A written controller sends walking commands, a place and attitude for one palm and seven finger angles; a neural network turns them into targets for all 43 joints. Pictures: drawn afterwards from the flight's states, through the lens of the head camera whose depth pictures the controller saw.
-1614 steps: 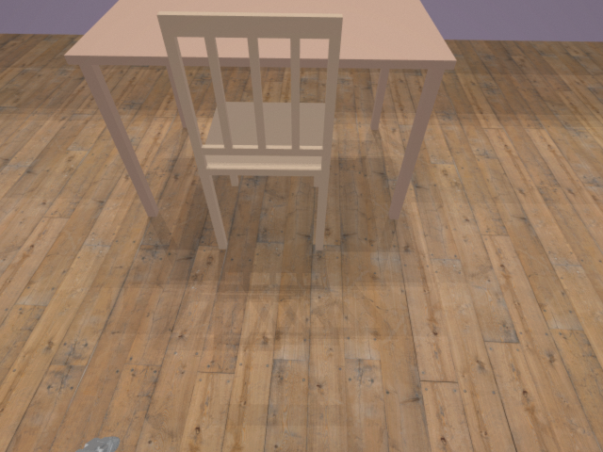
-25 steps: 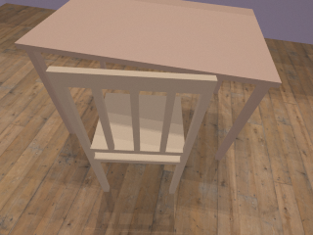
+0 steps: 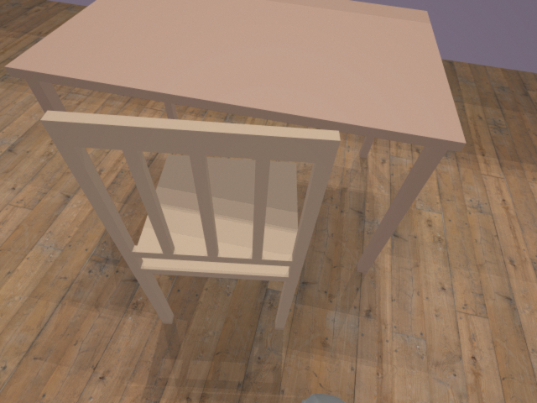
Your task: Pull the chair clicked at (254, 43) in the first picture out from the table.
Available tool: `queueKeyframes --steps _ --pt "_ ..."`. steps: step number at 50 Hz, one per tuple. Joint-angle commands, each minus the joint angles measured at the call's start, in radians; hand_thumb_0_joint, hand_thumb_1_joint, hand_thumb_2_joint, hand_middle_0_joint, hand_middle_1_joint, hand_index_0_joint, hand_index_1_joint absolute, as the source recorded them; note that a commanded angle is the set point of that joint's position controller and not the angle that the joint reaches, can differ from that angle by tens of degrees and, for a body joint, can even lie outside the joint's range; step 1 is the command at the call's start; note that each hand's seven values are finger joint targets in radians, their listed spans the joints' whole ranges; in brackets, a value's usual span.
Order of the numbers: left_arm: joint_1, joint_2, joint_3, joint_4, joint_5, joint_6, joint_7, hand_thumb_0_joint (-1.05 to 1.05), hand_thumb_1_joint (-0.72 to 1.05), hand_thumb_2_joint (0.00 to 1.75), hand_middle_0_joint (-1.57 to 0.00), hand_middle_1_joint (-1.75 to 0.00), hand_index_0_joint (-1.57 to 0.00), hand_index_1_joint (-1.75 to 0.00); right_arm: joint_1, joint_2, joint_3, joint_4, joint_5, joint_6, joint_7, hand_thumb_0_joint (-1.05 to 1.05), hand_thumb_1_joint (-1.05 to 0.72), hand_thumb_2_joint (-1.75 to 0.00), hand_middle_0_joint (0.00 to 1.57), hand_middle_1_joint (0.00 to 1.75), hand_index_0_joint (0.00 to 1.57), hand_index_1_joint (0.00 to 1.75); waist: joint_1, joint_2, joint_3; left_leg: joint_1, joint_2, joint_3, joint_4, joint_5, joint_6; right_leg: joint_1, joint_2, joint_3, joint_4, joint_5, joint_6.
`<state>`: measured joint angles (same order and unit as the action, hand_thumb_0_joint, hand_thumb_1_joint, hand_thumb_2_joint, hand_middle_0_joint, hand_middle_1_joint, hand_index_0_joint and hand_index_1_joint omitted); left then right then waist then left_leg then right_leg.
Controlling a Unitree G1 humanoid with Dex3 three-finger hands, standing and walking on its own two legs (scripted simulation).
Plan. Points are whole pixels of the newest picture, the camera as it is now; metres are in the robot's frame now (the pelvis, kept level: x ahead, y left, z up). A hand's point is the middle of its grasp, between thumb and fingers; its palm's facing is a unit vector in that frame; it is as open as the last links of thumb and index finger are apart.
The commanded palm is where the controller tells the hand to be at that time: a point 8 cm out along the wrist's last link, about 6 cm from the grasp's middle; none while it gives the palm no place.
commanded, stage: come to a stop and stand still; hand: left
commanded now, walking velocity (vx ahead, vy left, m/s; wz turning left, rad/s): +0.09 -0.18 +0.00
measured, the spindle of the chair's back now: (206, 212) +0.46 +0.16 -0.07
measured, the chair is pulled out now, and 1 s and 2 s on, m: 0.15 0.15 0.15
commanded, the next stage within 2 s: look again from close up in 1.18 s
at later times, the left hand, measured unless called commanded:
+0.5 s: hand out of the picture +0.03 +0.08 -0.17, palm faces +0.09 -0.97 -0.23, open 7.3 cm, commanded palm none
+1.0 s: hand out of the picture +0.03 +0.15 -0.17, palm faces +0.04 -0.97 -0.25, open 7.4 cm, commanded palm none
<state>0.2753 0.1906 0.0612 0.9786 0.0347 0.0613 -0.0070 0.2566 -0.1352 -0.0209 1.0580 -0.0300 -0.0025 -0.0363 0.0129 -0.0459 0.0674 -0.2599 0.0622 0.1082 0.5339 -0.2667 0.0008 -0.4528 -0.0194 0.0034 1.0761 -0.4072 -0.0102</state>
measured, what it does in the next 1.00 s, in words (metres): steps on the spot: right foot, then left foot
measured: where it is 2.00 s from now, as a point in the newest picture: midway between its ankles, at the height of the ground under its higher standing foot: outside the picture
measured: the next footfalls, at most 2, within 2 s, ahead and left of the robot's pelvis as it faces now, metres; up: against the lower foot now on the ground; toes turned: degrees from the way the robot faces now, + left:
right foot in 0.14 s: +0.06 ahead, -0.19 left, +0.00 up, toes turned +0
left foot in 0.58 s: +0.09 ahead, +0.06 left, +0.00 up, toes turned +2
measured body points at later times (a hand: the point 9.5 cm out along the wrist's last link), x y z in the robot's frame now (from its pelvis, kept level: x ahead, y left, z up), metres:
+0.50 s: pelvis +0.03 -0.10 +0.00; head +0.06 -0.09 +0.45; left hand +0.03 +0.14 -0.15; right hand +0.10 -0.32 -0.15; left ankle +0.05 +0.00 -0.71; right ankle +0.02 -0.18 -0.73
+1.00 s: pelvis -0.01 -0.04 +0.00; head -0.01 -0.05 +0.45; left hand +0.03 +0.20 -0.15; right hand +0.04 -0.28 -0.16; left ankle +0.05 +0.01 -0.73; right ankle +0.02 -0.18 -0.73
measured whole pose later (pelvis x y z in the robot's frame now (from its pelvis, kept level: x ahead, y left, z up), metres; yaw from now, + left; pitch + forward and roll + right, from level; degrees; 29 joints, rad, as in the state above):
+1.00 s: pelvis -0.01 -0.04 +0.00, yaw +1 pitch -2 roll +0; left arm 0.28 0.19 0.01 0.97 0.02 0.02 0.03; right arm 0.27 -0.19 -0.01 0.96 -0.02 0.02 0.00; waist 0.00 0.03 0.03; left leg -0.30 -0.05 0.10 0.54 -0.21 0.10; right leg -0.28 -0.03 0.00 0.60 -0.32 -0.01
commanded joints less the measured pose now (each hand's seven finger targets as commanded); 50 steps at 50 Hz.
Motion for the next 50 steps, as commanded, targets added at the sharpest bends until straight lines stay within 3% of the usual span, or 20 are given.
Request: queueKeyframes --steps 1,5,6,7,8,9,11,14,17,23,28,31,33,34,36,38,40,42,45,50 --pt "0.026 0.021 -0.004 -0.061 -0.001 -0.018 -0.008 0.0 0.9 0.9 -0.2 -0.3 -0.2 -0.3 0.035 -0.225 -0.07 -0.054 -0.009 -0.005 0.002 0.0 -0.9 -0.9 0.2 0.3 0.2 0.3 -0.028 0.211 0.006 -0.03 0.211 -0.192 -0.256 -0.043 0.14 0.043 -0.02 -0.064 -0.265 -0.008 0.028" --pt "0.118 0.044 0.0 -0.032 -0.001 -0.043 -0.005 0.0 0.9 0.9 -0.2 -0.3 -0.2 -0.3 0.045 -0.234 -0.082 -0.053 -0.005 0.013 0.011 0.0 -0.9 -0.9 0.2 0.3 0.2 0.3 0.003 0.117 -0.056 -0.105 0.154 -0.161 -0.079 -0.173 0.06 0.285 0.024 -0.114 -0.594 0.118 0.027" --pt "0.155 0.086 0.005 -0.014 -0.001 -0.053 0.004 0.0 0.9 0.9 -0.2 -0.3 -0.2 -0.3 0.057 -0.18 -0.07 -0.056 -0.002 0.015 0.016 0.0 -0.9 -0.9 0.2 0.3 0.2 0.3 0.02 -0.01 -0.05 -0.204 0.07 -0.085 0.074 -0.215 0.024 0.379 -0.037 -0.024 -0.693 0.101 0.007" --pt "0.177 0.162 0.014 -0.005 0.004 -0.066 0.019 0.0 0.9 0.9 -0.2 -0.3 -0.2 -0.3 0.054 -0.081 -0.044 -0.085 0.005 0.016 0.017 0.0 -0.9 -0.9 0.2 0.3 0.2 0.3 0.029 -0.278 -0.06 -0.32 -0.058 0.017 0.291 -0.343 -0.022 0.404 -0.234 0.233 -0.806 0.093 -0.052" --pt "0.166 0.175 0.008 -0.014 -0.004 -0.072 0.026 0.0 0.9 0.9 -0.2 -0.3 -0.2 -0.3 -0.002 -0.092 -0.036 -0.107 0.009 0.024 0.015 0.0 -0.9 -0.9 0.2 0.3 0.2 0.3 0.054 -0.277 -0.059 -0.273 -0.021 -0.075 0.376 -0.358 -0.004 0.274 -0.307 0.331 -0.88 0.014 -0.116" --pt "0.108 0.154 0.001 -0.012 -0.006 -0.081 0.03 0.0 0.9 0.9 -0.2 -0.3 -0.2 -0.3 -0.011 -0.092 -0.034 -0.097 0.006 0.022 0.017 0.0 -0.9 -0.9 0.2 0.3 0.2 0.3 0.027 -0.27 -0.012 -0.263 -0.014 -0.102 0.418 -0.285 -0.002 0.227 -0.287 0.369 -0.887 0.068 -0.135" --pt "0.035 0.114 -0.01 -0.012 -0.005 -0.092 0.037 0.0 0.9 0.9 -0.2 -0.3 -0.2 -0.3 0.038 -0.078 -0.024 -0.044 0.012 0.009 0.021 0.0 -0.9 -0.9 0.2 0.3 0.2 0.3 -0.014 -0.107 -0.018 -0.189 -0.007 -0.087 0.371 -0.203 -0.012 0.238 -0.266 0.251 -0.806 0.371 -0.162" --pt "0.075 0.134 -0.011 0.016 -0.006 -0.102 0.044 0.0 0.9 0.9 -0.2 -0.3 -0.2 -0.3 0.033 -0.065 -0.004 -0.025 0.023 0.006 0.017 0.0 -0.9 -0.9 0.2 0.3 0.2 0.3 0.008 -0.068 -0.068 -0.136 -0.048 -0.055 0.204 -0.195 -0.033 0.372 -0.265 0.172 -0.693 0.877 -0.171" --pt "0.113 0.162 -0.003 0.035 -0.013 -0.089 0.061 0.0 0.9 0.9 -0.2 -0.3 -0.2 -0.3 -0.007 -0.077 -0.007 -0.044 0.032 0.025 0.012 0.0 -0.9 -0.9 0.2 0.3 0.2 0.3 0.032 -0.042 -0.082 -0.139 -0.07 -0.062 0.16 -0.164 -0.038 0.44 -0.296 0.179 -0.644 1.034 -0.19" --pt "0.095 0.174 0.011 0.021 -0.006 -0.068 0.077 0.0 0.9 0.9 -0.2 -0.3 -0.2 -0.3 -0.059 -0.101 -0.026 -0.093 0.029 0.051 0.016 0.0 -0.9 -0.9 0.2 0.3 0.2 0.3 0.031 -0.066 -0.06 -0.117 -0.073 -0.114 0.167 -0.157 -0.032 0.366 -0.344 0.233 -0.63 0.932 -0.226" --pt "0.024 0.165 0.006 -0.006 -0.012 -0.057 0.067 0.0 0.9 0.9 -0.2 -0.3 -0.2 -0.3 0.001 -0.097 -0.024 -0.073 0.026 0.037 0.017 0.0 -0.9 -0.9 0.2 0.3 0.2 0.3 -0.02 -0.041 -0.056 0.162 -0.057 -0.079 -0.117 0.097 -0.007 0.16 -0.228 0.155 -0.586 0.59 -0.123" --pt "0.043 0.078 -0.014 -0.01 -0.011 -0.04 0.063 0.0 0.9 0.9 -0.2 -0.3 -0.2 -0.3 -0.025 -0.152 -0.026 -0.086 0.019 0.02 0.017 0.0 -0.9 -0.9 0.2 0.3 0.2 0.3 0.002 0.257 -0.057 0.102 0.159 -0.274 -0.216 0.368 0.135 0.151 -0.039 -0.028 -0.418 -0.035 -0.007" --pt "0.046 0.061 -0.023 -0.001 -0.011 -0.027 0.057 0.0 0.9 0.9 -0.2 -0.3 -0.2 -0.3 -0.082 -0.151 -0.016 -0.106 0.017 0.015 0.011 0.0 -0.9 -0.9 0.2 0.3 0.2 0.3 0.021 0.173 -0.025 0.001 0.172 -0.306 -0.277 0.287 0.195 0.17 -0.041 -0.014 -0.271 -0.124 0.003" --pt "0.223 0.077 -0.043 0.078 -0.02 -0.072 0.078 0.0 0.9 0.9 -0.2 -0.3 -0.2 -0.3 -0.215 -0.23 -0.027 -0.17 0.022 -0.005 0.014 0.0 -0.9 -0.9 0.2 0.3 0.2 0.3 0.083 0.24 -0.079 0.065 0.16 -0.208 0.05 0.519 0.141 0.131 -0.11 0.094 -0.462 0.056 -0.022" --pt "0.076 0.19 -0.027 -0.017 0.0 -0.104 0.064 0.0 0.9 0.9 -0.2 -0.3 -0.2 -0.3 -0.102 -0.104 -0.01 -0.217 0.019 0.013 0.046 0.0 -0.9 -0.9 0.2 0.3 0.2 0.3 0.01 -0.169 -0.058 -0.121 -0.047 -0.065 0.151 -0.122 0.012 0.206 -0.269 0.339 -0.761 0.247 -0.088" --pt "0.0 0.192 -0.024 -0.064 -0.001 -0.106 0.062 0.0 0.9 0.9 -0.2 -0.3 -0.2 -0.3 -0.027 -0.115 -0.017 -0.198 0.018 0.01 0.044 0.0 -0.9 -0.9 0.2 0.3 0.2 0.3 -0.045 -0.07 -0.072 -0.003 -0.061 -0.081 0.111 -0.121 0.002 0.124 -0.247 0.249 -0.684 0.293 -0.153" --pt "-0.024 0.162 -0.032 -0.071 -0.012 -0.085 0.059 0.0 0.9 0.9 -0.2 -0.3 -0.2 -0.3 0.034 -0.126 -0.014 -0.172 0.018 -0.001 0.041 0.0 -0.9 -0.9 0.2 0.3 0.2 0.3 -0.062 0.016 -0.034 0.111 -0.025 -0.112 -0.053 0.012 0.02 0.024 -0.136 0.116 -0.598 0.085 -0.079" --pt "0.023 0.114 -0.036 -0.068 -0.012 -0.057 0.058 0.0 0.9 0.9 -0.2 -0.3 -0.2 -0.3 0.025 -0.171 -0.017 -0.18 0.006 -0.007 0.035 0.0 -0.9 -0.9 0.2 0.3 0.2 0.3 -0.024 0.223 0.038 -0.068 0.12 -0.326 -0.243 -0.105 0.097 0.091 -0.01 -0.028 -0.47 -0.079 -0.015" --pt "0.095 0.076 -0.044 -0.034 -0.008 -0.052 0.049 0.0 0.9 0.9 -0.2 -0.3 -0.2 -0.3 -0.032 -0.183 -0.02 -0.2 0.007 -0.002 0.028 0.0 -0.9 -0.9 0.2 0.3 0.2 0.3 0.023 0.083 0.051 -0.195 0.116 -0.338 -0.306 -0.297 0.122 0.197 -0.011 -0.019 -0.465 0.013 -0.022" --pt "0.092 0.085 -0.04 -0.033 -0.009 -0.058 0.041 0.0 0.9 0.9 -0.2 -0.3 -0.2 -0.3 -0.002 -0.181 -0.02 -0.165 0.006 -0.004 0.029 0.0 -0.9 -0.9 0.2 0.3 0.2 0.3 0.009 0.092 -0.004 -0.131 0.072 -0.293 -0.313 -0.338 0.081 0.181 -0.021 0.015 -0.563 -0.001 -0.027"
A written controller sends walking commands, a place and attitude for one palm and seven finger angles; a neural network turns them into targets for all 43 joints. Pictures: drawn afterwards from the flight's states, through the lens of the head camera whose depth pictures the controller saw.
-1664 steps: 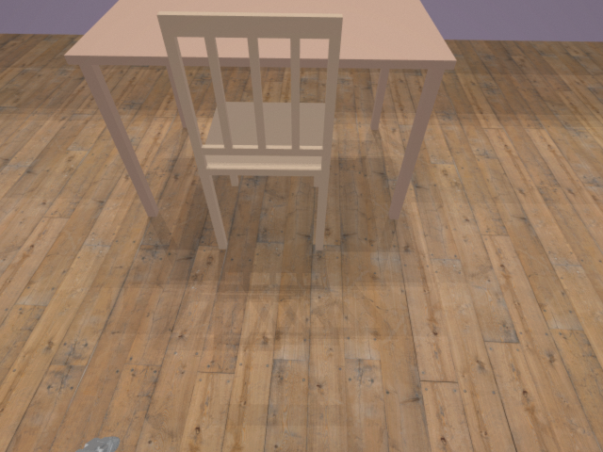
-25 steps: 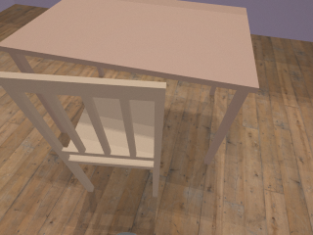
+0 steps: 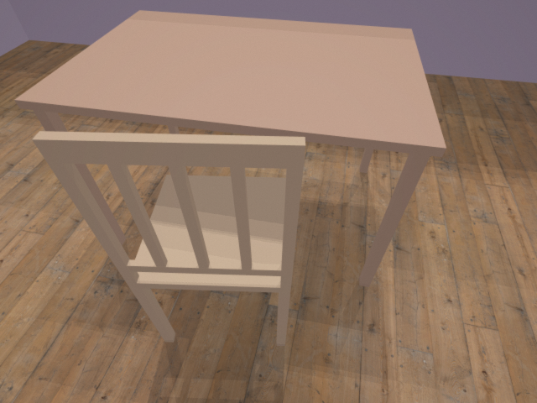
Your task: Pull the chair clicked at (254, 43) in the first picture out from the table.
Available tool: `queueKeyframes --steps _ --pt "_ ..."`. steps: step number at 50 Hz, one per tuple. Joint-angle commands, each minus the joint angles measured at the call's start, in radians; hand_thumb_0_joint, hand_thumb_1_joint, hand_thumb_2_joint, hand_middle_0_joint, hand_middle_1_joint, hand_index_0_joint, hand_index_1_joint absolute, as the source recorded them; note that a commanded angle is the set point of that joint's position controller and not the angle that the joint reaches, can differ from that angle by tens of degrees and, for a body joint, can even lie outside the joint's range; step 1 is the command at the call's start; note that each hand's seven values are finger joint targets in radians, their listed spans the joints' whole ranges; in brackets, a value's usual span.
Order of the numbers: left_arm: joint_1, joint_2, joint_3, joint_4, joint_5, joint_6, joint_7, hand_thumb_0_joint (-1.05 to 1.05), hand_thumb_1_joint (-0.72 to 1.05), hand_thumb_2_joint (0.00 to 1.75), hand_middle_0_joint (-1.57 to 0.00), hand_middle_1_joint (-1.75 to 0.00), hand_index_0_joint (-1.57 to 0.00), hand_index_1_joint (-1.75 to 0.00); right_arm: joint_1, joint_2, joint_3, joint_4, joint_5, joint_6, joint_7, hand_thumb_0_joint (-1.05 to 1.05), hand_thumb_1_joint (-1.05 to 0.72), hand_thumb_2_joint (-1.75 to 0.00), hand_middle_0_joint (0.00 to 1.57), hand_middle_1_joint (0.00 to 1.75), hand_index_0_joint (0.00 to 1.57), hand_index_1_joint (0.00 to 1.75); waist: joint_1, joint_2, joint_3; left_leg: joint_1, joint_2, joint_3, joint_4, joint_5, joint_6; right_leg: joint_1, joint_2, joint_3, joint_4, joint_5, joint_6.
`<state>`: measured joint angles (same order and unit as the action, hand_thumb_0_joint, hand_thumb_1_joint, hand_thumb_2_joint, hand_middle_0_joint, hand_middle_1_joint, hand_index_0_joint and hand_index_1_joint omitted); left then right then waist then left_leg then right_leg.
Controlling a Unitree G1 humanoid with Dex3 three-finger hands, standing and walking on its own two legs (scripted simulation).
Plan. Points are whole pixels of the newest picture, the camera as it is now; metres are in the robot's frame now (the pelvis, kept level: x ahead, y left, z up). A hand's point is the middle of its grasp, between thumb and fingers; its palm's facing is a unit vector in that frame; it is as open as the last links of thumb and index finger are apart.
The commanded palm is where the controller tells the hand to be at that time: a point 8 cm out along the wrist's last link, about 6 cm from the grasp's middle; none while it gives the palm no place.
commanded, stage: come to a stop and stand still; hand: left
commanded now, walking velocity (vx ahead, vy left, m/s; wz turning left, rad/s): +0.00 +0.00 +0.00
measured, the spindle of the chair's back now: (192, 222) +0.47 +0.20 -0.06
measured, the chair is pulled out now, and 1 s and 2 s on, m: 0.15 0.15 0.15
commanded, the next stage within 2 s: look again from close up in 0.18 s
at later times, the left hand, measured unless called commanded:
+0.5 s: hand out of the picture +0.00 +0.15 -0.17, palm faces +0.02 -0.99 -0.16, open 7.4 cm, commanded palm none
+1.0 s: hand out of the picture +0.07 +0.14 -0.16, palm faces -0.01 -0.98 -0.20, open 7.4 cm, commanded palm none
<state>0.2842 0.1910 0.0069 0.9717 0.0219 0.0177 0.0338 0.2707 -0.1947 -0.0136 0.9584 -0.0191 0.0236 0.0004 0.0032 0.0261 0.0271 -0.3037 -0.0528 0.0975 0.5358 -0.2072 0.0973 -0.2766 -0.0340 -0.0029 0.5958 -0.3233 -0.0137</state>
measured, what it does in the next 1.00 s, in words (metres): shifts its weight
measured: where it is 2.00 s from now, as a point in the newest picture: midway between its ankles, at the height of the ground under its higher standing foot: outside the picture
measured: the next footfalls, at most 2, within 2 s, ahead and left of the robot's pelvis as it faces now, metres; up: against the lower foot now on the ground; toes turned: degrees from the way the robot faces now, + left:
none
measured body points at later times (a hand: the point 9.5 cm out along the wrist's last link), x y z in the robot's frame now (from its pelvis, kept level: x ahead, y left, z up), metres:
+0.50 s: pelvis +0.02 -0.01 +0.01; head +0.03 +0.00 +0.46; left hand +0.00 +0.20 -0.15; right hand +0.02 -0.23 -0.15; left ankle +0.06 +0.06 -0.73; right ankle +0.02 -0.14 -0.73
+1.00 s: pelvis +0.07 -0.03 +0.01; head +0.09 -0.03 +0.46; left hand +0.07 +0.19 -0.15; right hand +0.07 -0.25 -0.15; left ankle +0.06 +0.06 -0.73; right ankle +0.02 -0.14 -0.73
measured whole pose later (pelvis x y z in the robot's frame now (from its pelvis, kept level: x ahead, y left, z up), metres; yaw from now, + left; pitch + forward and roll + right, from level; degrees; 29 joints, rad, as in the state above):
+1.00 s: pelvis +0.07 -0.03 +0.01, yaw -1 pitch +0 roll +1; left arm 0.28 0.15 -0.01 1.12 0.01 -0.02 0.04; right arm 0.26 -0.15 0.01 1.14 -0.01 -0.02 -0.03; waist 0.00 -0.01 0.03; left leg -0.18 -0.03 0.10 0.41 -0.24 0.05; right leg -0.15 0.00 0.02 0.45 -0.30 -0.01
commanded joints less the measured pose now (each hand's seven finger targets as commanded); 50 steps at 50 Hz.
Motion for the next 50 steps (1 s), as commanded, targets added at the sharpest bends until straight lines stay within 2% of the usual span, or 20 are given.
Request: queueKeyframes --steps 1,4,5,6,9,13,15,16,18,22,23,27,35,37,44,46,50 --pt "0.077 0.085 0.015 -0.026 0.004 -0.015 -0.001 0.0 0.9 0.9 -0.2 -0.3 -0.2 -0.3 -0.015 -0.111 -0.027 -0.055 -0.003 -0.031 -0.008 0.0 -0.9 -0.9 0.2 0.3 0.2 0.3 0.02 0.005 0.051 -0.086 0.191 -0.28 -0.318 -0.387 -0.013 0.003 -0.008 0.017 -0.096 -0.072 -0.024" --pt "0.08 0.08 0.014 -0.015 0.003 -0.021 -0.001 0.0 0.9 0.9 -0.2 -0.3 -0.2 -0.3 0.008 -0.112 -0.027 -0.033 -0.004 -0.03 -0.008 0.0 -0.9 -0.9 0.2 0.3 0.2 0.3 0.012 -0.012 0.018 -0.055 0.176 -0.254 -0.297 -0.365 -0.025 -0.003 -0.021 0.047 -0.135 -0.099 -0.024" --pt "0.078 0.079 0.012 -0.01 0.002 -0.022 -0.001 0.0 0.9 0.9 -0.2 -0.3 -0.2 -0.3 0.014 -0.108 -0.026 -0.025 -0.003 -0.03 -0.008 0.0 -0.9 -0.9 0.2 0.3 0.2 0.3 0.009 -0.027 0.02 -0.043 0.17 -0.248 -0.288 -0.351 -0.028 -0.016 -0.025 0.061 -0.15 -0.109 -0.025" --pt "0.072 0.076 0.012 -0.006 0.002 -0.024 -0.002 0.0 0.9 0.9 -0.2 -0.3 -0.2 -0.3 0.013 -0.095 -0.024 -0.013 -0.002 -0.03 -0.008 0.0 -0.9 -0.9 0.2 0.3 0.2 0.3 0.007 -0.025 0.05 -0.049 0.167 -0.24 -0.292 -0.343 -0.028 -0.029 -0.028 0.063 -0.168 -0.112 -0.027" --pt "0.075 0.072 0.009 0.009 0.0 -0.029 -0.002 0.0 0.9 0.9 -0.2 -0.3 -0.2 -0.3 0.038 -0.092 -0.021 0.006 -0.002 -0.033 -0.01 0.0 -0.9 -0.9 0.2 0.3 0.2 0.3 -0.005 -0.032 0.027 -0.004 0.155 -0.219 -0.261 -0.299 -0.039 -0.059 -0.041 0.092 -0.191 -0.132 -0.03" --pt "0.088 0.06 0.004 0.037 -0.001 -0.036 0.0 0.0 0.9 0.9 -0.2 -0.3 -0.2 -0.3 0.048 -0.074 -0.017 0.037 0.001 -0.043 -0.012 0.0 -0.9 -0.9 0.2 0.3 0.2 0.3 -0.007 -0.01 0.016 0.027 0.162 -0.216 -0.262 -0.256 -0.039 -0.056 -0.046 0.094 -0.196 -0.077 -0.028" --pt "0.092 0.056 0.003 0.051 -0.001 -0.036 0.0 0.0 0.9 0.9 -0.2 -0.3 -0.2 -0.3 0.057 -0.073 -0.016 0.051 0.002 -0.045 -0.013 0.0 -0.9 -0.9 0.2 0.3 0.2 0.3 -0.006 0.009 0.023 0.016 0.17 -0.229 -0.282 -0.281 -0.039 -0.049 -0.041 0.081 -0.187 -0.069 -0.024" --pt "0.095 0.055 0.001 0.059 0.0 -0.035 0.0 0.0 0.9 0.9 -0.2 -0.3 -0.2 -0.3 0.05 -0.066 -0.016 0.058 0.004 -0.044 -0.014 0.0 -0.9 -0.9 0.2 0.3 0.2 0.3 -0.002 0.003 0.05 0.0 0.176 -0.235 -0.298 -0.298 -0.035 -0.049 -0.036 0.068 -0.186 -0.058 -0.022" --pt "0.115 0.044 0.0 0.073 0.002 -0.035 0.002 0.0 0.9 0.9 -0.2 -0.3 -0.2 -0.3 0.048 -0.07 -0.017 0.063 0.003 -0.044 -0.014 0.0 -0.9 -0.9 0.2 0.3 0.2 0.3 0.001 0.014 0.044 -0.004 0.177 -0.238 -0.304 -0.312 -0.035 -0.042 -0.036 0.067 -0.181 -0.054 -0.019" --pt "0.119 0.032 -0.005 0.093 0.001 -0.042 0.003 0.0 0.9 0.9 -0.2 -0.3 -0.2 -0.3 0.052 -0.058 -0.014 0.084 0.006 -0.05 -0.016 0.0 -0.9 -0.9 0.2 0.3 0.2 0.3 0.0 -0.01 0.042 0.03 0.169 -0.217 -0.281 -0.23 -0.038 -0.042 -0.047 0.079 -0.197 0.006 -0.018" --pt "0.12 0.03 -0.006 0.099 0.0 -0.044 0.004 0.0 0.9 0.9 -0.2 -0.3 -0.2 -0.3 0.058 -0.053 -0.014 0.089 0.006 -0.052 -0.017 0.0 -0.9 -0.9 0.2 0.3 0.2 0.3 -0.003 -0.019 0.023 0.053 0.167 -0.21 -0.271 -0.196 -0.038 -0.036 -0.052 0.08 -0.199 0.026 -0.018" --pt "0.11 0.025 -0.009 0.111 -0.002 -0.048 0.006 0.0 0.9 0.9 -0.2 -0.3 -0.2 -0.3 0.061 -0.045 -0.008 0.105 0.009 -0.058 -0.02 0.0 -0.9 -0.9 0.2 0.3 0.2 0.3 -0.005 -0.042 0.036 0.078 0.161 -0.187 -0.248 -0.105 -0.042 -0.03 -0.058 0.09 -0.209 0.079 -0.017" --pt "0.104 0.033 -0.009 0.126 -0.006 -0.05 0.01 0.0 0.9 0.9 -0.2 -0.3 -0.2 -0.3 0.059 -0.039 0.002 0.128 0.01 -0.067 -0.026 0.0 -0.9 -0.9 0.2 0.3 0.2 0.3 -0.002 -0.039 -0.004 0.149 0.155 -0.151 -0.203 0.083 -0.045 0.014 -0.068 0.094 -0.206 0.178 -0.014" --pt "0.095 0.035 -0.009 0.127 -0.006 -0.05 0.011 0.0 0.9 0.9 -0.2 -0.3 -0.2 -0.3 0.056 -0.037 0.003 0.132 0.01 -0.067 -0.027 0.0 -0.9 -0.9 0.2 0.3 0.2 0.3 -0.003 -0.035 0.006 0.147 0.154 -0.145 -0.195 0.128 -0.046 0.023 -0.069 0.096 -0.206 0.203 -0.014" --pt "0.09 0.042 -0.008 0.13 -0.009 -0.052 0.014 0.0 0.9 0.9 -0.2 -0.3 -0.2 -0.3 0.055 -0.038 0.006 0.146 0.009 -0.067 -0.031 0.0 -0.9 -0.9 0.2 0.3 0.2 0.3 -0.001 -0.038 -0.014 0.191 0.158 -0.134 -0.176 0.223 -0.05 0.055 -0.071 0.098 -0.206 0.281 -0.016" --pt "0.084 0.043 -0.01 0.127 -0.01 -0.05 0.014 0.0 0.9 0.9 -0.2 -0.3 -0.2 -0.3 0.051 -0.032 0.009 0.153 0.01 -0.064 -0.032 0.0 -0.9 -0.9 0.2 0.3 0.2 0.3 0.0 -0.03 0.02 0.18 0.158 -0.132 -0.183 0.212 -0.05 0.05 -0.067 0.097 -0.215 0.27 -0.016" --pt "0.083 0.049 -0.008 0.124 -0.01 -0.051 0.016 0.0 0.9 0.9 -0.2 -0.3 -0.2 -0.3 0.057 -0.041 0.009 0.155 0.009 -0.066 -0.032 0.0 -0.9 -0.9 0.2 0.3 0.2 0.3 -0.001 -0.036 -0.014 0.207 0.161 -0.129 -0.18 0.247 -0.053 0.075 -0.072 0.099 -0.212 0.307 -0.017"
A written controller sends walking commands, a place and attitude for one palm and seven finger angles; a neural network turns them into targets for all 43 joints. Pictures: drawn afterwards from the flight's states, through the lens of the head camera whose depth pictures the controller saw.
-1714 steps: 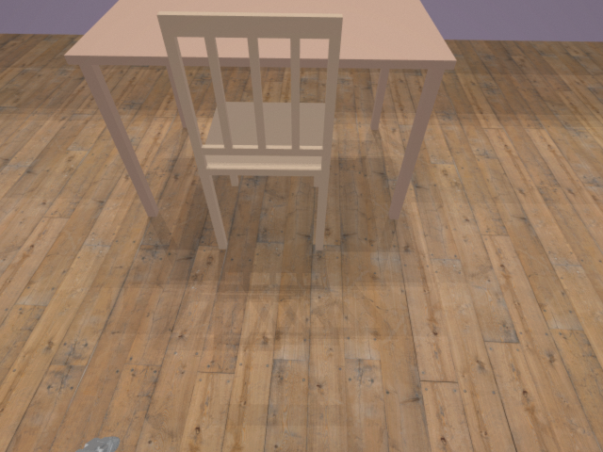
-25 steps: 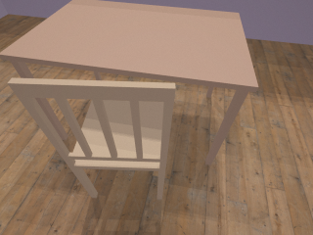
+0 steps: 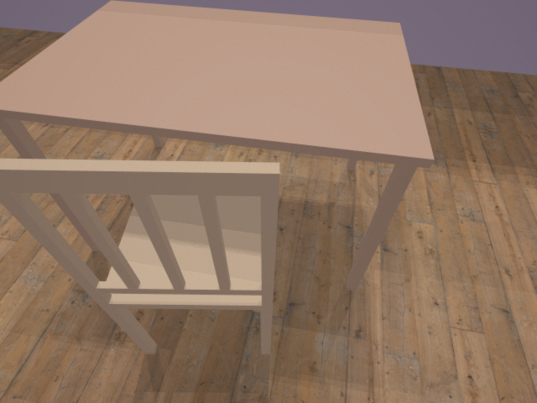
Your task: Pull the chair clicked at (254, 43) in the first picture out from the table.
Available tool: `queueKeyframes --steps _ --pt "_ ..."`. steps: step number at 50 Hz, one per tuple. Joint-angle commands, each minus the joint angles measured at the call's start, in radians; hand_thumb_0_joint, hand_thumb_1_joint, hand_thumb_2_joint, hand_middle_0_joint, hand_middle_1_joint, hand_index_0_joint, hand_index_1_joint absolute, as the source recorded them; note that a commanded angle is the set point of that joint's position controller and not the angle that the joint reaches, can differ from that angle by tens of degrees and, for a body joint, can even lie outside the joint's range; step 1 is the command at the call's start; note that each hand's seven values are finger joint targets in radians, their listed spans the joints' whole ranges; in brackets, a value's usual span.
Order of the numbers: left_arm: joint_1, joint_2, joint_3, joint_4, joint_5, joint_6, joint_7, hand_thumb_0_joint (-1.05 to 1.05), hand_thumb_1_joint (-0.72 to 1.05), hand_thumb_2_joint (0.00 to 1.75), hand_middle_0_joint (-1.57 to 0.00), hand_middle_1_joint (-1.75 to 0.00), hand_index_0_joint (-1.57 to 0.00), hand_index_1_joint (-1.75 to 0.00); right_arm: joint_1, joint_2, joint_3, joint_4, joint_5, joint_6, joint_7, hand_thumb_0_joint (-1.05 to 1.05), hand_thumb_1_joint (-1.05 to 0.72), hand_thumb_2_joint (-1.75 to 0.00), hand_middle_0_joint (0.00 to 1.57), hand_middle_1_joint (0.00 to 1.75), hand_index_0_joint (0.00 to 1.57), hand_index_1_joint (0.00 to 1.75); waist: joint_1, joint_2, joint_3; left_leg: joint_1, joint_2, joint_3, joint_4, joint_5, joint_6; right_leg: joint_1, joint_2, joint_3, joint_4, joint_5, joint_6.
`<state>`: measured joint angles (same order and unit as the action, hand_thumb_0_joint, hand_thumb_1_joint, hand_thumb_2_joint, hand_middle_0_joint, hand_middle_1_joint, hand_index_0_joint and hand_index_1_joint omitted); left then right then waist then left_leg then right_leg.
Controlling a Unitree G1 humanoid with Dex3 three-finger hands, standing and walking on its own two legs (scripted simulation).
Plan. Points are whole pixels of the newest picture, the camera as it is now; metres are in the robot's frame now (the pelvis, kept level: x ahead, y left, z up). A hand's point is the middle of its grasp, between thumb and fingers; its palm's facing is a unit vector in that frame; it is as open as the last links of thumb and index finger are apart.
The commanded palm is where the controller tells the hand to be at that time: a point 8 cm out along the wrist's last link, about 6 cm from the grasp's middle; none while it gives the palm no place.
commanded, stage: look again from close up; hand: left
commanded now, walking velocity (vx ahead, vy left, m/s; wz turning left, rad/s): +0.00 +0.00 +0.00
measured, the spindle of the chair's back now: (162, 247) +0.40 +0.24 -0.08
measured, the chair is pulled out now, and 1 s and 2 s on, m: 0.15 0.15 0.15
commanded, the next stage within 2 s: shuffle to correct the standing spot in 1.34 s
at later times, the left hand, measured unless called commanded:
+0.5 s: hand out of the picture +0.00 +0.14 -0.17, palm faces +0.03 -0.98 -0.19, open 7.4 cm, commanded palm none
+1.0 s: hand out of the picture -0.02 +0.12 -0.17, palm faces +0.04 -0.98 -0.18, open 7.4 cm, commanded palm none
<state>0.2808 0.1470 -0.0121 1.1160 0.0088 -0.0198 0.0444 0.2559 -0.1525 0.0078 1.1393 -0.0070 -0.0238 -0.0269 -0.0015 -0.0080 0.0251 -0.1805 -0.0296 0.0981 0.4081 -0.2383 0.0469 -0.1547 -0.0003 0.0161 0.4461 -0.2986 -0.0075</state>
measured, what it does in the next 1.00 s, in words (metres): stands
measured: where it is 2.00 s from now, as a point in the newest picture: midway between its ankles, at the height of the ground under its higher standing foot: outside the picture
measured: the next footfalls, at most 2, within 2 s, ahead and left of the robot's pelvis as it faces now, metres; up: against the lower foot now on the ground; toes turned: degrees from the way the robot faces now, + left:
none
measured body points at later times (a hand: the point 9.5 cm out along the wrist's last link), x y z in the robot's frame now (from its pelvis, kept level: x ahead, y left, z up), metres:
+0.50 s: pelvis +0.01 -0.02 +0.00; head +0.03 -0.02 +0.45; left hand +0.00 +0.20 -0.16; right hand +0.01 -0.24 -0.16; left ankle -0.01 +0.09 -0.74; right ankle -0.04 -0.11 -0.74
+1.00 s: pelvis +0.01 -0.04 +0.00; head +0.02 -0.04 +0.45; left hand -0.02 +0.17 -0.16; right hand +0.00 -0.25 -0.16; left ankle -0.01 +0.09 -0.74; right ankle -0.04 -0.11 -0.74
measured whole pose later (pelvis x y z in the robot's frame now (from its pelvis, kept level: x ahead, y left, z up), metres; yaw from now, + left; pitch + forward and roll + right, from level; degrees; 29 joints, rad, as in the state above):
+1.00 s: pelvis +0.01 -0.04 +0.00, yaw +0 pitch +0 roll +1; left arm 0.34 0.12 -0.02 1.12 0.00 -0.03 0.05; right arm 0.28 -0.13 0.01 1.17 0.00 -0.01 -0.03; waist 0.00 -0.01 0.02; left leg -0.14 0.02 0.07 0.38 -0.23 -0.01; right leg -0.10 0.05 -0.01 0.39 -0.28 -0.06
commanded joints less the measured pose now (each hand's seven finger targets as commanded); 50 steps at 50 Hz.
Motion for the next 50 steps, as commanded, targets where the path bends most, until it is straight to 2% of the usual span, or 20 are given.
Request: queueKeyframes --steps 1,5,6,9,11,15,16,20,21,25,26,30,31,40,41,45,46,50 --pt "0.089 0.094 0.01 -0.021 0.002 -0.015 0.005 0.0 0.9 0.9 -0.2 -0.3 -0.2 -0.3 0.063 -0.078 -0.013 -0.022 -0.002 -0.018 -0.005 0.0 -0.9 -0.9 0.2 0.3 0.2 0.3 0.007 -0.001 0.007 0.08 0.137 -0.126 -0.049 0.285 -0.002 -0.049 -0.105 0.08 -0.068 0.301 -0.024" --pt "0.089 0.098 0.011 -0.02 0.002 -0.017 0.008 0.0 0.9 0.9 -0.2 -0.3 -0.2 -0.3 0.071 -0.085 -0.013 -0.018 -0.003 -0.018 -0.008 0.0 -0.9 -0.9 0.2 0.3 0.2 0.3 0.004 -0.002 -0.019 0.109 0.14 -0.123 -0.043 0.329 -0.007 -0.03 -0.11 0.078 -0.061 0.357 -0.025" --pt "0.087 0.098 0.012 -0.023 0.002 -0.016 0.008 0.0 0.9 0.9 -0.2 -0.3 -0.2 -0.3 0.069 -0.078 -0.012 -0.019 -0.002 -0.016 -0.008 0.0 -0.9 -0.9 0.2 0.3 0.2 0.3 0.004 0.004 0.001 0.097 0.14 -0.12 -0.047 0.321 -0.007 -0.033 -0.106 0.079 -0.067 0.351 -0.025" --pt "0.088 0.098 0.012 -0.022 0.002 -0.015 0.009 0.0 0.9 0.9 -0.2 -0.3 -0.2 -0.3 0.074 -0.083 -0.012 -0.015 -0.002 -0.015 -0.008 0.0 -0.9 -0.9 0.2 0.3 0.2 0.3 0.003 0.004 -0.003 0.105 0.141 -0.123 -0.053 0.316 -0.009 -0.029 -0.108 0.079 -0.07 0.337 -0.026" --pt "0.089 0.096 0.011 -0.021 0.002 -0.012 0.008 0.0 0.9 0.9 -0.2 -0.3 -0.2 -0.3 0.064 -0.076 -0.01 -0.012 -0.001 -0.013 -0.008 0.0 -0.9 -0.9 0.2 0.3 0.2 0.3 0.008 0.012 0.033 0.088 0.139 -0.122 -0.064 0.28 -0.007 -0.04 -0.105 0.078 -0.086 0.303 -0.026" --pt "0.099 0.095 0.011 -0.017 0.002 -0.016 0.008 0.0 0.9 0.9 -0.2 -0.3 -0.2 -0.3 0.075 -0.082 -0.01 -0.012 -0.002 -0.014 -0.008 0.0 -0.9 -0.9 0.2 0.3 0.2 0.3 0.006 -0.006 0.0 0.113 0.142 -0.123 -0.06 0.291 -0.009 -0.029 -0.108 0.081 -0.087 0.325 -0.027" --pt "0.097 0.096 0.011 -0.02 0.002 -0.015 0.008 0.0 0.9 0.9 -0.2 -0.3 -0.2 -0.3 0.066 -0.076 -0.01 -0.012 0.0 -0.012 -0.008 0.0 -0.9 -0.9 0.2 0.3 0.2 0.3 0.007 -0.003 0.028 0.098 0.141 -0.119 -0.06 0.279 -0.009 -0.034 -0.106 0.081 -0.095 0.333 -0.028" --pt "0.104 0.094 0.01 -0.018 0.002 -0.018 0.009 0.0 0.9 0.9 -0.2 -0.3 -0.2 -0.3 0.078 -0.078 -0.01 -0.009 -0.001 -0.012 -0.008 0.0 -0.9 -0.9 0.2 0.3 0.2 0.3 0.004 -0.005 0.006 0.11 0.141 -0.12 -0.064 0.274 -0.013 -0.023 -0.109 0.084 -0.095 0.342 -0.03" --pt "0.103 0.094 0.01 -0.018 0.001 -0.017 0.009 0.0 0.9 0.9 -0.2 -0.3 -0.2 -0.3 0.069 -0.072 -0.01 -0.008 0.0 -0.011 -0.008 0.0 -0.9 -0.9 0.2 0.3 0.2 0.3 0.007 -0.006 0.032 0.097 0.14 -0.119 -0.065 0.26 -0.012 -0.031 -0.106 0.084 -0.102 0.333 -0.03" --pt "0.116 0.091 0.01 -0.015 0.001 -0.019 0.01 0.0 0.9 0.9 -0.2 -0.3 -0.2 -0.3 0.08 -0.074 -0.008 -0.006 -0.001 -0.012 -0.008 0.0 -0.9 -0.9 0.2 0.3 0.2 0.3 0.006 -0.001 0.007 0.111 0.142 -0.118 -0.064 0.266 -0.015 -0.02 -0.109 0.087 -0.101 0.344 -0.032" --pt "0.114 0.094 0.01 -0.018 0.001 -0.019 0.009 0.0 0.9 0.9 -0.2 -0.3 -0.2 -0.3 0.077 -0.069 -0.008 -0.006 0.001 -0.01 -0.008 0.0 -0.9 -0.9 0.2 0.3 0.2 0.3 0.006 -0.003 0.026 0.097 0.14 -0.116 -0.064 0.252 -0.016 -0.021 -0.105 0.087 -0.108 0.342 -0.032" --pt "0.125 0.085 0.008 -0.013 0.001 -0.02 0.009 0.0 0.9 0.9 -0.2 -0.3 -0.2 -0.3 0.079 -0.067 -0.008 -0.001 0.0 -0.009 -0.008 0.0 -0.9 -0.9 0.2 0.3 0.2 0.3 0.006 0.003 0.029 0.101 0.141 -0.116 -0.068 0.231 -0.019 -0.032 -0.106 0.092 -0.113 0.327 -0.034" --pt "0.123 0.088 0.007 -0.015 0.001 -0.019 0.009 0.0 0.9 0.9 -0.2 -0.3 -0.2 -0.3 0.077 -0.061 -0.007 0.0 0.001 -0.007 -0.008 0.0 -0.9 -0.9 0.2 0.3 0.2 0.3 0.007 0.001 0.055 0.084 0.139 -0.115 -0.071 0.215 -0.017 -0.037 -0.103 0.091 -0.12 0.313 -0.032" --pt "0.142 0.081 0.005 -0.014 0.0 -0.023 0.009 0.0 0.9 0.9 -0.2 -0.3 -0.2 -0.3 0.09 -0.058 -0.007 0.005 0.001 -0.006 -0.008 0.0 -0.9 -0.9 0.2 0.3 0.2 0.3 0.006 -0.01 0.032 0.086 0.137 -0.113 -0.062 0.198 -0.023 -0.028 -0.105 0.1 -0.124 0.334 -0.033" --pt "0.142 0.082 0.005 -0.017 -0.001 -0.022 0.009 0.0 0.9 0.9 -0.2 -0.3 -0.2 -0.3 0.084 -0.053 -0.006 0.005 0.002 -0.005 -0.008 0.0 -0.9 -0.9 0.2 0.3 0.2 0.3 0.008 -0.015 0.051 0.073 0.136 -0.109 -0.06 0.183 -0.024 -0.031 -0.101 0.1 -0.131 0.331 -0.028" --pt "0.151 0.077 0.006 -0.015 -0.001 -0.023 0.01 0.0 0.9 0.9 -0.2 -0.3 -0.2 -0.3 0.092 -0.054 -0.007 0.007 0.001 -0.006 -0.009 0.0 -0.9 -0.9 0.2 0.3 0.2 0.3 0.007 0.001 0.025 0.088 0.137 -0.111 -0.055 0.198 -0.026 -0.029 -0.102 0.105 -0.124 0.338 -0.033" --pt "0.144 0.08 0.006 -0.018 -0.001 -0.022 0.009 0.0 0.9 0.9 -0.2 -0.3 -0.2 -0.3 0.091 -0.047 -0.006 0.01 0.002 -0.004 -0.009 0.0 -0.9 -0.9 0.2 0.3 0.2 0.3 0.007 -0.004 0.059 0.065 0.136 -0.108 -0.059 0.176 -0.026 -0.036 -0.098 0.101 -0.134 0.32 -0.029" --pt "0.155 0.076 0.005 -0.016 -0.001 -0.023 0.01 0.0 0.9 0.9 -0.2 -0.3 -0.2 -0.3 0.099 -0.048 -0.007 0.01 0.001 -0.003 -0.01 0.0 -0.9 -0.9 0.2 0.3 0.2 0.3 0.006 -0.01 0.046 0.068 0.133 -0.108 -0.052 0.168 -0.029 -0.036 -0.101 0.11 -0.134 0.329 -0.026"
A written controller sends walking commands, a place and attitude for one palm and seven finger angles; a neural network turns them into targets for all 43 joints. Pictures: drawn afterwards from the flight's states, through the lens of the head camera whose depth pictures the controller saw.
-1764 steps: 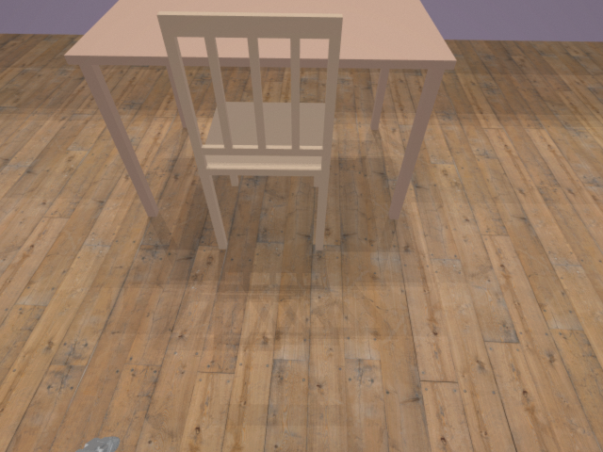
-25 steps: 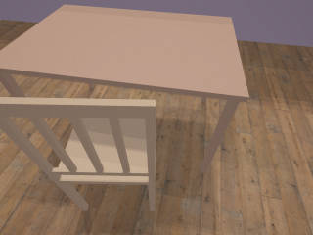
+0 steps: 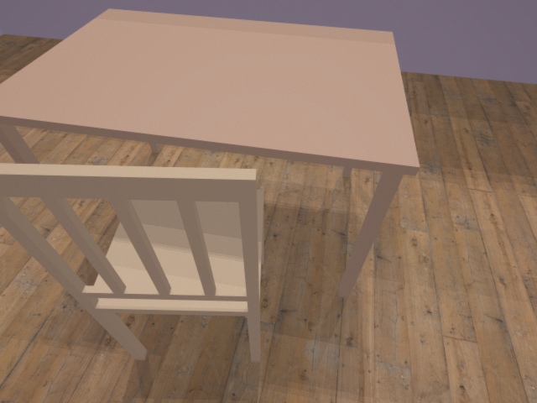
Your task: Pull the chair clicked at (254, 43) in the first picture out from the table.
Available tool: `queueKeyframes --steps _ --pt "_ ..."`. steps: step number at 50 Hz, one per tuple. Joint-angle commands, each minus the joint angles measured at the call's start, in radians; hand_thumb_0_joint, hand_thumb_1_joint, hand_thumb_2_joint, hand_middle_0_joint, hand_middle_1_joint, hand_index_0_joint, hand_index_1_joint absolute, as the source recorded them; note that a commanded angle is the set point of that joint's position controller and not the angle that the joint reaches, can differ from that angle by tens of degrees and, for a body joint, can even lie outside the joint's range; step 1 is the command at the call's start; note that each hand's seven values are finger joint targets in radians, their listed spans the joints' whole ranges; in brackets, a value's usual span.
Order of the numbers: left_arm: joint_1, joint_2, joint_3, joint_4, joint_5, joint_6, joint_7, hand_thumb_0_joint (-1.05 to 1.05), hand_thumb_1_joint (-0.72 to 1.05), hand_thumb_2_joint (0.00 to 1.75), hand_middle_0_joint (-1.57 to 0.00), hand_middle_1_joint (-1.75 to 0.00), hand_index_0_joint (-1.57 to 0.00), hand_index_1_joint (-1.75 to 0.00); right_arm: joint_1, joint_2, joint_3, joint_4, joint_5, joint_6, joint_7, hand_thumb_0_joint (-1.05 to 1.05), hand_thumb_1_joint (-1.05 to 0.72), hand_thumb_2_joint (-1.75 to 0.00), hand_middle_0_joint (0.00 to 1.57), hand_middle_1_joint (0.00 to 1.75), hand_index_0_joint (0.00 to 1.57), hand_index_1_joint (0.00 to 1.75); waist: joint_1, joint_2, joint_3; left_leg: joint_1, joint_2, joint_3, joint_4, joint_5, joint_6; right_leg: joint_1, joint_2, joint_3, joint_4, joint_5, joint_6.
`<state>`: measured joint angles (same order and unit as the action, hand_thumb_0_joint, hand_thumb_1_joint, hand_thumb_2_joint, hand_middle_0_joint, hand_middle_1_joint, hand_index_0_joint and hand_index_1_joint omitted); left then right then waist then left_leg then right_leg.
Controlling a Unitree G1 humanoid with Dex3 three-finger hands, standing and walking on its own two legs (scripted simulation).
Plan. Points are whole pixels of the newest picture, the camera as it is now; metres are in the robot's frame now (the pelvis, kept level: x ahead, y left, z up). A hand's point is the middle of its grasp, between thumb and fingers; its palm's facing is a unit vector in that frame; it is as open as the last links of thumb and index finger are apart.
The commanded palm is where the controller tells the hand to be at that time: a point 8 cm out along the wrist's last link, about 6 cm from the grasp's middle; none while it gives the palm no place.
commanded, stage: look again from close up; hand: left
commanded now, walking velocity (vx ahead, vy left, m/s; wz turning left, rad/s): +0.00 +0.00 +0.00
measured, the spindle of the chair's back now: (145, 252) +0.39 +0.27 -0.08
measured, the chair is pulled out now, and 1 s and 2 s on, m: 0.15 0.15 0.15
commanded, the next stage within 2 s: shuffle to correct the standing spot in 0.34 s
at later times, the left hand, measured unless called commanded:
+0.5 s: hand out of the picture -0.03 +0.15 -0.18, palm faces +0.04 -0.98 -0.17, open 7.4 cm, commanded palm none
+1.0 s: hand out of the picture -0.03 +0.27 -0.19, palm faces +0.05 -0.97 -0.23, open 7.4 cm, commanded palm none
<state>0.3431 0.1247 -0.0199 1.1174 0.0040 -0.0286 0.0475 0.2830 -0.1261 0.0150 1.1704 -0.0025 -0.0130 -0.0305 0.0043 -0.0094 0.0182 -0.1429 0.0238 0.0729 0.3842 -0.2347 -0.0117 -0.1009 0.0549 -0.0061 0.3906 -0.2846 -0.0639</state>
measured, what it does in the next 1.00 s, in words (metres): shifts its weight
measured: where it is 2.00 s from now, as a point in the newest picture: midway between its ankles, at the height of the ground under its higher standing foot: outside the picture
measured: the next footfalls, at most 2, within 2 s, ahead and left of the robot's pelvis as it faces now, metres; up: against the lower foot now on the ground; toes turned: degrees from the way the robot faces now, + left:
right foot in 1.18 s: -0.04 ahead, -0.03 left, +0.00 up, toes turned -2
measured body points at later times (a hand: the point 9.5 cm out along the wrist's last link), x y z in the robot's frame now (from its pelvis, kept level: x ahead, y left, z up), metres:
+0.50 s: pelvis +0.00 +0.00 +0.00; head +0.01 +0.00 +0.45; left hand -0.03 +0.21 -0.16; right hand -0.03 -0.21 -0.16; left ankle -0.02 +0.13 -0.74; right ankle -0.05 -0.08 -0.74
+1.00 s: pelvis -0.04 +0.07 -0.01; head -0.03 +0.09 +0.44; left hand -0.03 +0.32 -0.17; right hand +0.00 -0.16 -0.15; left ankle -0.02 +0.17 -0.74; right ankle -0.07 -0.06 -0.73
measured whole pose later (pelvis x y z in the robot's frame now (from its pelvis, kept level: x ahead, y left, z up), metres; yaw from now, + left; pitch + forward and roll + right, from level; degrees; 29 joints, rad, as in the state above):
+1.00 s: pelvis -0.04 +0.07 -0.01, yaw +0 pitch -1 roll +1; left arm 0.30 0.23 0.03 1.03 0.03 0.03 0.04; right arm 0.25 -0.14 -0.02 1.05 -0.02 0.00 -0.02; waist 0.02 -0.07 0.01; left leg -0.25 -0.02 0.06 0.50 -0.25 0.03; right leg -0.28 -0.04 0.02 0.72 -0.46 -0.01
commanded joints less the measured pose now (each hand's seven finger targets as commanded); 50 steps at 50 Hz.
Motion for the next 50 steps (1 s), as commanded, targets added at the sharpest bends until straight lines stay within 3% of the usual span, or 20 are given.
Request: queueKeyframes --steps 1,16,21,26,29,32,33,35,36,37,39,40,42,43,44,45,46,47,48,50 --pt "0.091 0.099 0.012 -0.019 0.003 -0.013 0.006 0.0 0.9 0.9 -0.2 -0.3 -0.2 -0.3 0.071 -0.07 -0.013 -0.021 -0.003 -0.013 -0.006 0.0 -0.9 -0.9 0.2 0.3 0.2 0.3 0.001 -0.005 0.059 0.025 0.08 -0.08 -0.03 0.159 0.03 -0.09 -0.153 0.131 -0.081 0.311 0.032" --pt "0.1 0.094 0.014 -0.024 0.004 -0.013 0.008 0.0 0.9 0.9 -0.2 -0.3 -0.2 -0.3 0.089 -0.059 -0.014 -0.02 -0.001 -0.014 -0.009 0.0 -0.9 -0.9 0.2 0.3 0.2 0.3 0.0 -0.011 0.054 0.016 0.082 -0.079 -0.02 0.169 0.03 -0.086 -0.149 0.131 -0.078 0.323 0.038" --pt "0.097 0.086 0.012 -0.024 0.004 -0.01 0.006 0.0 0.9 0.9 -0.2 -0.3 -0.2 -0.3 0.088 -0.058 -0.014 -0.019 -0.002 -0.013 -0.008 0.0 -0.9 -0.9 0.2 0.3 0.2 0.3 0.001 0.012 0.086 0.009 0.083 -0.085 -0.033 0.151 0.032 -0.118 -0.142 0.128 -0.083 0.244 0.026" --pt "0.088 0.124 0.032 -0.046 0.006 -0.007 0.013 0.0 0.9 0.9 -0.2 -0.3 -0.2 -0.3 0.075 -0.075 -0.023 -0.051 0.0 -0.005 -0.008 0.0 -0.9 -0.9 0.2 0.3 0.2 0.3 0.011 0.015 0.037 -0.013 0.082 -0.081 0.008 0.223 0.025 -0.082 -0.185 0.146 -0.022 0.417 0.015" --pt "0.087 0.149 0.05 -0.066 0.009 0.0 0.019 0.0 0.9 0.9 -0.2 -0.3 -0.2 -0.3 0.066 -0.091 -0.038 -0.086 -0.003 0.009 -0.007 0.0 -0.9 -0.9 0.2 0.3 0.2 0.3 0.017 -0.004 -0.006 -0.052 0.069 -0.063 0.066 0.209 0.015 -0.055 -0.228 0.179 0.02 0.507 -0.006" --pt "0.084 0.185 0.068 -0.081 0.013 0.011 0.023 0.0 0.9 0.9 -0.2 -0.3 -0.2 -0.3 0.046 -0.094 -0.051 -0.121 -0.005 0.028 -0.006 0.0 -0.9 -0.9 0.2 0.3 0.2 0.3 0.023 -0.089 0.009 -0.145 0.023 -0.027 0.172 0.08 -0.004 -0.033 -0.308 0.252 0.005 0.589 -0.045" --pt "0.087 0.193 0.072 -0.083 0.015 0.014 0.024 0.0 0.9 0.9 -0.2 -0.3 -0.2 -0.3 0.034 -0.091 -0.056 -0.135 -0.006 0.035 -0.005 0.0 -0.9 -0.9 0.2 0.3 0.2 0.3 0.028 -0.134 0.023 -0.188 0.002 -0.023 0.223 -0.035 -0.009 -0.031 -0.348 0.295 -0.009 0.622 -0.077" --pt "0.088 0.21 0.084 -0.095 0.023 0.019 0.026 0.0 0.9 0.9 -0.2 -0.3 -0.2 -0.3 -0.002 -0.101 -0.067 -0.164 -0.01 0.044 -0.002 0.0 -0.9 -0.9 0.2 0.3 0.2 0.3 0.045 -0.162 0.041 -0.281 -0.005 -0.06 0.363 -0.221 -0.015 -0.028 -0.417 0.358 -0.016 0.647 -0.169" --pt "0.078 0.222 0.091 -0.103 0.026 0.022 0.028 0.0 0.9 0.9 -0.2 -0.3 -0.2 -0.3 -0.009 -0.104 -0.072 -0.175 -0.009 0.046 -0.001 0.0 -0.9 -0.9 0.2 0.3 0.2 0.3 0.043 -0.125 0.041 -0.304 -0.007 -0.08 0.418 -0.25 -0.015 -0.025 -0.44 0.37 -0.009 0.659 -0.197" --pt "0.056 0.235 0.097 -0.118 0.03 0.023 0.028 0.0 0.9 0.9 -0.2 -0.3 -0.2 -0.3 -0.015 -0.1 -0.074 -0.184 -0.009 0.047 0.002 0.0 -0.9 -0.9 0.2 0.3 0.2 0.3 0.036 -0.112 0.04 -0.316 -0.008 -0.096 0.458 -0.26 -0.018 -0.037 -0.435 0.348 0.008 0.674 -0.2" --pt "0.003 0.236 0.093 -0.145 0.037 0.026 0.025 0.0 0.9 0.9 -0.2 -0.3 -0.2 -0.3 0.006 -0.076 -0.072 -0.197 -0.004 0.042 0.009 0.0 -0.9 -0.9 0.2 0.3 0.2 0.3 0.01 -0.138 0.006 -0.242 -0.021 -0.087 0.392 -0.225 -0.016 -0.087 -0.37 0.262 0.034 0.607 -0.16" --pt "-0.02 0.236 0.087 -0.157 0.036 0.028 0.021 0.0 0.9 0.9 -0.2 -0.3 -0.2 -0.3 0.03 -0.066 -0.07 -0.194 -0.001 0.037 0.013 0.0 -0.9 -0.9 0.2 0.3 0.2 0.3 -0.007 -0.141 -0.009 -0.166 -0.031 -0.061 0.291 -0.152 -0.015 -0.129 -0.332 0.228 0.042 0.504 -0.125" --pt "-0.055 0.217 0.078 -0.163 0.027 0.031 0.011 0.0 0.9 0.9 -0.2 -0.3 -0.2 -0.3 0.091 -0.054 -0.058 -0.162 -0.003 0.02 0.016 0.0 -0.9 -0.9 0.2 0.3 0.2 0.3 -0.037 -0.129 -0.007 0.049 -0.041 -0.022 0.065 0.027 -0.009 -0.273 -0.24 0.163 0.047 0.167 -0.044" --pt "-0.045 0.183 0.068 -0.166 0.024 0.035 0.007 0.0 0.9 0.9 -0.2 -0.3 -0.2 -0.3 0.1 -0.084 -0.057 -0.149 -0.007 0.006 0.015 0.0 -0.9 -0.9 0.2 0.3 0.2 0.3 -0.031 -0.035 0.003 0.099 0.007 -0.055 -0.003 0.033 0.003 -0.314 -0.175 0.13 0.098 0.012 -0.01" --pt "-0.012 0.138 0.058 -0.17 0.021 0.039 0.001 0.0 0.9 0.9 -0.2 -0.3 -0.2 -0.3 0.101 -0.133 -0.061 -0.149 -0.016 -0.003 0.014 0.0 -0.9 -0.9 0.2 0.3 0.2 0.3 -0.018 0.105 0.008 0.066 0.126 -0.205 -0.059 0.026 0.049 -0.331 -0.092 0.072 0.168 -0.131 0.03" --pt "0.016 0.107 0.05 -0.167 0.018 0.034 -0.002 0.0 0.9 0.9 -0.2 -0.3 -0.2 -0.3 0.099 -0.166 -0.063 -0.155 -0.022 -0.001 0.014 0.0 -0.9 -0.9 0.2 0.3 0.2 0.3 -0.01 0.143 0.025 -0.055 0.201 -0.267 -0.112 -0.006 0.099 -0.256 -0.063 0.005 0.225 -0.201 0.052" --pt "0.018 0.101 0.048 -0.141 0.02 0.043 0.002 0.0 0.9 0.9 -0.2 -0.3 -0.2 -0.3 0.07 -0.158 -0.062 -0.143 -0.025 -0.005 0.014 0.0 -0.9 -0.9 0.2 0.3 0.2 0.3 -0.002 0.212 0.047 -0.164 0.238 -0.365 -0.2 -0.146 0.136 -0.212 -0.064 0.002 0.316 -0.246 0.058" --pt "0.026 0.112 0.044 -0.127 0.024 0.047 -0.003 0.0 0.9 0.9 -0.2 -0.3 -0.2 -0.3 0.026 -0.153 -0.054 -0.15 -0.023 -0.007 0.011 0.0 -0.9 -0.9 0.2 0.3 0.2 0.3 0.012 0.203 0.069 -0.21 0.237 -0.379 -0.24 -0.269 0.152 -0.196 -0.086 0.015 0.386 -0.225 0.055" --pt "0.032 0.113 0.045 -0.116 0.029 0.048 -0.011 0.0 0.9 0.9 -0.2 -0.3 -0.2 -0.3 0.0 -0.155 -0.054 -0.151 -0.023 -0.006 0.009 0.0 -0.9 -0.9 0.2 0.3 0.2 0.3 0.019 0.161 0.09 -0.225 0.219 -0.357 -0.238 -0.294 0.152 -0.21 -0.091 0.016 0.418 -0.195 0.054" --pt "0.04 0.108 0.042 -0.108 0.028 0.044 -0.018 0.0 0.9 0.9 -0.2 -0.3 -0.2 -0.3 -0.007 -0.155 -0.052 -0.143 -0.022 -0.006 0.006 0.0 -0.9 -0.9 0.2 0.3 0.2 0.3 0.016 0.139 0.099 -0.194 0.205 -0.311 -0.225 -0.259 0.151 -0.234 -0.101 0.009 0.415 -0.183 0.058"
